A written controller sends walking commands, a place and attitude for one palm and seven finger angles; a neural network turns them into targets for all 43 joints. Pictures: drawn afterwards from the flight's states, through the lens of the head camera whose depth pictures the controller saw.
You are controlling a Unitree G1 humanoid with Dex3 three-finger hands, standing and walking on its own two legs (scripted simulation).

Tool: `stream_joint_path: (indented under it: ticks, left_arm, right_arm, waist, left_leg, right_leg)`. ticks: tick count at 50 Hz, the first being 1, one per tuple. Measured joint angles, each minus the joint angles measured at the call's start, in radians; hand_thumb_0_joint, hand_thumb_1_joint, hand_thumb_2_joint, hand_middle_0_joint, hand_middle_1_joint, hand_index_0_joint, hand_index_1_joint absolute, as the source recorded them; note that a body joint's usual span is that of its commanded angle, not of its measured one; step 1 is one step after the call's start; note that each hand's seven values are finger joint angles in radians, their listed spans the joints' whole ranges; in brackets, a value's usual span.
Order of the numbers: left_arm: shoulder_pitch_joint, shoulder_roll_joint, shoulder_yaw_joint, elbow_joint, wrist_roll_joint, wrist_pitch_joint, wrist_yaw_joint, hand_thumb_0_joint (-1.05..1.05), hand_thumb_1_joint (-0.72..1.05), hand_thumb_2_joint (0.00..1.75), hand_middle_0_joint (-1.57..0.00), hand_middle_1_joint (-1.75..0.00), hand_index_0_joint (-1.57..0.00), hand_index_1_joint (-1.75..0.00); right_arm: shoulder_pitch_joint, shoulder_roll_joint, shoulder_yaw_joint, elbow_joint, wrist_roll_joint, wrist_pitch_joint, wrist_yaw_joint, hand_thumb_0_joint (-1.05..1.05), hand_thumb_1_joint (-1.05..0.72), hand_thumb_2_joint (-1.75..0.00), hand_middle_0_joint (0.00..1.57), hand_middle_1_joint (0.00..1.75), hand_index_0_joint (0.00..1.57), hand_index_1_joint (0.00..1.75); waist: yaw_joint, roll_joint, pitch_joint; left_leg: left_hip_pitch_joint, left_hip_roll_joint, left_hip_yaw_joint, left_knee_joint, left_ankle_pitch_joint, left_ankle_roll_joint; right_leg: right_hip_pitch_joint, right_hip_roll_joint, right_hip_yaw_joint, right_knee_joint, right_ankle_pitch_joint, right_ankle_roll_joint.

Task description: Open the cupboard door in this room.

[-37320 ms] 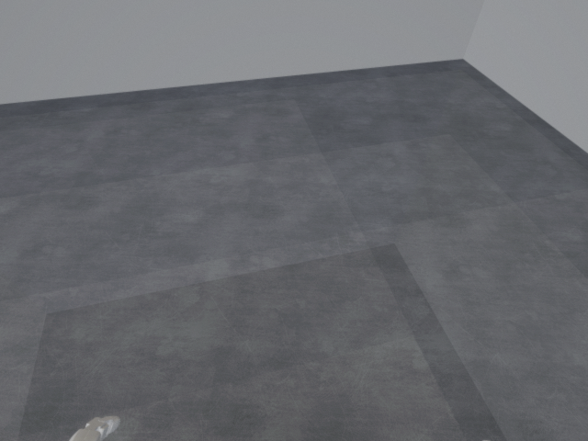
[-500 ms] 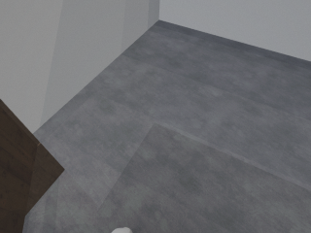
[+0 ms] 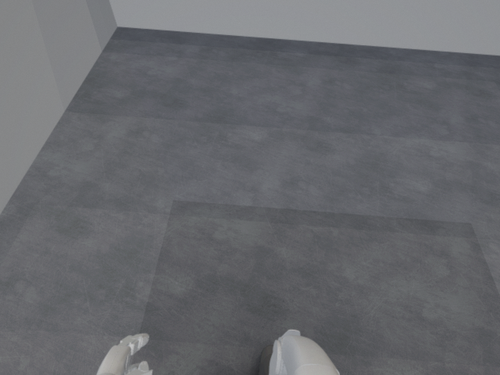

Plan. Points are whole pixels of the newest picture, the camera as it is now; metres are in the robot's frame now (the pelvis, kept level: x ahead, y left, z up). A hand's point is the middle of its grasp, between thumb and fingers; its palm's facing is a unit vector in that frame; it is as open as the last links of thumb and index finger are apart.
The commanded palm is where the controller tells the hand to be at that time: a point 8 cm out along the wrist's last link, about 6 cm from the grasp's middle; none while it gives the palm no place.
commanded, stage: walk to a spot facing it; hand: left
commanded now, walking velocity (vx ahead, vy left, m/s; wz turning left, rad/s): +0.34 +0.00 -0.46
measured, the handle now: out of the picture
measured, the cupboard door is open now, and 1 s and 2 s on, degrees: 40 40 40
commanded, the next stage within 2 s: turn to face it in 0.92 s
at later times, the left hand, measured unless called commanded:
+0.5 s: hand (179, 313) +0.24 +0.14 -0.15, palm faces -0.10 -0.96 -0.25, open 7.3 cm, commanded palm none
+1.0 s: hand (226, 151) +0.66 +0.07 -0.16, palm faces -0.36 -0.92 -0.17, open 7.3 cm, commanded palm none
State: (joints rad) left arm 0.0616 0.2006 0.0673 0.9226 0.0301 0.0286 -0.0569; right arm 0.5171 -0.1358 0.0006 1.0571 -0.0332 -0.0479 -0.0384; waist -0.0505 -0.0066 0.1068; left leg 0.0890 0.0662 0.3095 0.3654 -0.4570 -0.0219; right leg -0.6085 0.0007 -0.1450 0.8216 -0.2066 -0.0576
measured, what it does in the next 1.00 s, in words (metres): walks ahead, turning right: right foot, then left foot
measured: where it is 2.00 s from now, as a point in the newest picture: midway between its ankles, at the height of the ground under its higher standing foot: (281, 234)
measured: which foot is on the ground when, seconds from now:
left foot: down 0.00-0.08, up 0.10-0.60, down 0.62-1.00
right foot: up 0.00-0.06, down 0.08-0.62, up 0.64-1.00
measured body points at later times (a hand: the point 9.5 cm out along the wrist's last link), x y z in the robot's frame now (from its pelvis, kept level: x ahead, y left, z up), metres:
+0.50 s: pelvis +0.25 -0.05 +0.01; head +0.29 -0.08 +0.46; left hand +0.24 +0.19 -0.13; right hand +0.34 -0.29 -0.14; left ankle +0.37 +0.08 -0.66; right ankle +0.11 -0.06 -0.73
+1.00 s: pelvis +0.51 -0.08 +0.01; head +0.55 -0.07 +0.46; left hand +0.68 +0.12 -0.15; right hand +0.36 -0.26 -0.13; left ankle +0.43 +0.00 -0.73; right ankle +0.58 -0.25 -0.65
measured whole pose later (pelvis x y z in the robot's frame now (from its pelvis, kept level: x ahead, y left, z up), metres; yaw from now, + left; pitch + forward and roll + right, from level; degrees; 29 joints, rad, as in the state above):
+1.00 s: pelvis +0.51 -0.08 +0.01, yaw -24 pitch +0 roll -2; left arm 0.18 0.20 0.08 0.99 0.03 0.01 -0.02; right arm 0.44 -0.16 -0.02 1.08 -0.02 -0.06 -0.04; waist -0.01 -0.01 0.06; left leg 0.01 0.00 0.28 0.35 -0.38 0.07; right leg -0.69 -0.05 -0.08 0.97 -0.07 0.01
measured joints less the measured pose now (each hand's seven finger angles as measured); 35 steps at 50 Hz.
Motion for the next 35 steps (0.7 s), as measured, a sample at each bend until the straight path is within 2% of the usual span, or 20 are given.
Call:
stream_joint_path:
  ticks: [2, 3, 4, 5, 7, 9, 10, 13, 18, 25, 29, 31, 32, 33, 35]
  left_arm:
    - [-0.014, -0.006, -0.005, -0.013, -0.001, -0.018, 0.003, 0.01, 0.91, 0.90, -0.19, -0.30, -0.19, -0.29]
    - [-0.010, -0.007, -0.008, -0.019, -0.001, -0.032, 0.005, 0.01, 0.91, 0.90, -0.19, -0.30, -0.19, -0.29]
    - [-0.002, -0.005, -0.009, -0.025, -0.001, -0.048, 0.008, 0.01, 0.91, 0.90, -0.19, -0.30, -0.19, -0.29]
    - [0.007, -0.006, -0.008, -0.028, -0.006, -0.060, 0.016, 0.01, 0.91, 0.90, -0.19, -0.30, -0.20, -0.29]
    - [0.030, -0.005, -0.009, -0.019, -0.017, -0.064, 0.034, 0.01, 0.91, 0.90, -0.19, -0.30, -0.20, -0.29]
    - [0.065, -0.008, -0.013, 0.005, -0.021, -0.062, 0.048, 0.01, 0.91, 0.90, -0.20, -0.30, -0.20, -0.29]
    - [0.084, -0.012, -0.015, 0.019, -0.020, -0.062, 0.052, 0.01, 0.91, 0.90, -0.20, -0.30, -0.20, -0.29]
    - [0.135, -0.006, 0.002, 0.044, -0.021, -0.079, 0.066, -0.01, 0.94, 0.90, -0.20, -0.30, -0.20, -0.29]
    - [0.224, -0.020, -0.006, 0.082, -0.019, -0.105, 0.063, 0.00, 0.94, 0.90, -0.20, -0.30, -0.20, -0.29]
    - [0.360, -0.063, -0.029, 0.127, -0.012, -0.117, 0.082, 0.00, 0.92, 0.90, -0.20, -0.30, -0.20, -0.29]
    - [0.426, -0.079, -0.040, 0.171, -0.010, -0.111, 0.090, 0.01, 0.91, 0.90, -0.20, -0.30, -0.20, -0.29]
    - [0.456, -0.085, -0.041, 0.200, -0.013, -0.105, 0.090, 0.01, 0.91, 0.90, -0.20, -0.30, -0.20, -0.29]
    - [0.465, -0.087, -0.039, 0.212, -0.019, -0.099, 0.087, 0.01, 0.91, 0.90, -0.20, -0.30, -0.20, -0.29]
    - [0.460, -0.085, -0.039, 0.221, -0.025, -0.091, 0.084, 0.01, 0.91, 0.90, -0.20, -0.30, -0.20, -0.29]
    - [0.435, -0.084, -0.038, 0.222, -0.020, -0.076, 0.078, 0.01, 0.91, 0.90, -0.20, -0.30, -0.20, -0.29]
  right_arm:
    - [0.022, 0.001, -0.002, 0.021, 0.003, 0.009, 0.004, 0.00, -0.91, -0.90, 0.20, 0.30, 0.20, 0.30]
    - [0.034, 0.003, -0.003, 0.032, 0.008, 0.015, 0.008, 0.01, -0.91, -0.90, 0.20, 0.30, 0.20, 0.30]
    - [0.040, 0.004, -0.004, 0.039, 0.017, 0.023, 0.013, 0.01, -0.91, -0.90, 0.20, 0.30, 0.20, 0.30]
    - [0.023, 0.003, -0.008, 0.044, 0.024, 0.035, 0.017, 0.01, -0.91, -0.90, 0.20, 0.30, 0.20, 0.30]
    - [-0.037, 0.000, -0.020, 0.034, 0.026, 0.051, 0.023, 0.01, -0.91, -0.90, 0.20, 0.30, 0.20, 0.30]
    - [-0.104, -0.005, -0.031, 0.004, 0.023, 0.054, 0.024, 0.01, -0.91, -0.90, 0.20, 0.30, 0.20, 0.30]
    - [-0.139, -0.008, -0.035, -0.016, 0.022, 0.052, 0.024, 0.01, -0.91, -0.90, 0.20, 0.30, 0.20, 0.30]
    - [-0.226, -0.015, -0.041, -0.074, 0.014, 0.040, 0.026, 0.01, -0.91, -0.90, 0.20, 0.29, 0.20, 0.30]
    - [-0.336, -0.038, -0.047, -0.113, 0.015, 0.033, 0.031, 0.00, -0.91, -0.90, 0.19, 0.29, 0.20, 0.30]
    - [-0.436, -0.051, -0.044, -0.108, 0.019, 0.044, 0.049, 0.00, -0.91, -0.90, 0.19, 0.29, 0.19, 0.30]
    - [-0.478, -0.037, -0.034, -0.110, 0.019, 0.032, 0.052, 0.00, -0.91, -0.90, 0.19, 0.29, 0.19, 0.30]
    - [-0.476, -0.026, -0.027, -0.112, 0.016, 0.014, 0.048, 0.00, -0.91, -0.90, 0.19, 0.29, 0.20, 0.30]
    - [-0.470, -0.019, -0.025, -0.114, 0.008, 0.002, 0.045, 0.00, -0.91, -0.90, 0.19, 0.29, 0.20, 0.30]
    - [-0.459, -0.012, -0.023, -0.117, 0.004, -0.007, 0.041, 0.00, -0.91, -0.90, 0.20, 0.29, 0.20, 0.30]
    - [-0.418, -0.010, -0.019, -0.117, 0.007, -0.014, 0.037, 0.00, -0.91, -0.90, 0.20, 0.29, 0.20, 0.30]
  waist:
    - [-0.003, 0.001, 0.005]
    - [0.003, -0.005, 0.002]
    - [0.012, -0.014, -0.006]
    - [0.019, -0.015, -0.004]
    - [0.007, -0.015, 0.008]
    - [-0.003, -0.013, 0.001]
    - [-0.006, -0.011, -0.005]
    - [-0.001, -0.005, -0.026]
    - [0.035, 0.017, -0.052]
    - [0.098, 0.022, -0.064]
    - [0.113, 0.006, -0.053]
    - [0.104, 0.005, -0.053]
    - [0.097, 0.003, -0.057]
    - [0.092, -0.010, -0.055]
    - [0.093, -0.024, -0.055]
  left_leg:
    - [0.003, 0.018, 0.020, 0.094, -0.036, -0.018]
    - [-0.016, 0.030, 0.027, 0.195, -0.045, -0.024]
    - [-0.071, 0.046, 0.011, 0.355, -0.016, -0.022]
    - [-0.152, 0.053, -0.050, 0.559, -0.030, -0.021]
    - [-0.316, 0.041, -0.182, 0.868, 0.007, -0.013]
    - [-0.457, 0.051, -0.251, 0.959, 0.098, -0.015]
    - [-0.516, 0.060, -0.271, 0.950, 0.134, -0.016]
    - [-0.648, 0.080, -0.311, 0.850, 0.201, -0.024]
    - [-0.748, 0.075, -0.322, 0.727, 0.269, -0.033]
    - [-0.739, 0.009, -0.245, 0.568, 0.278, -0.022]
    - [-0.651, -0.057, -0.185, 0.362, 0.245, 0.014]
    - [-0.562, -0.088, -0.164, 0.247, 0.284, 0.051]
    - [-0.538, -0.089, -0.163, 0.243, 0.266, 0.106]
    - [-0.524, -0.089, -0.152, 0.267, 0.231, 0.134]
    - [-0.468, -0.091, -0.129, 0.266, 0.177, 0.146]
  right_leg:
    - [0.081, 0.031, -0.019, -0.086, -0.039, -0.033]
    - [0.142, 0.040, -0.027, -0.138, -0.033, -0.052]
    - [0.175, 0.046, -0.018, -0.157, -0.044, -0.088]
    - [0.178, 0.056, -0.008, -0.127, -0.074, -0.108]
    - [0.224, 0.073, 0.002, -0.129, -0.114, -0.113]
    - [0.286, 0.087, 0.018, -0.203, -0.100, -0.082]
    - [0.314, 0.095, 0.031, -0.248, -0.089, -0.078]
    - [0.387, 0.107, 0.071, -0.369, -0.058, -0.100]
    - [0.495, 0.108, 0.135, -0.483, -0.062, -0.077]
    - [0.647, 0.107, 0.195, -0.552, -0.139, -0.073]
    - [0.718, 0.109, 0.216, -0.531, -0.203, -0.059]
    - [0.704, 0.122, 0.210, -0.398, -0.238, -0.034]
    - [0.643, 0.130, 0.199, -0.236, -0.245, -0.010]
    - [0.558, 0.124, 0.187, -0.019, -0.249, 0.004]
    - [0.395, 0.088, 0.166, 0.334, -0.223, 0.018]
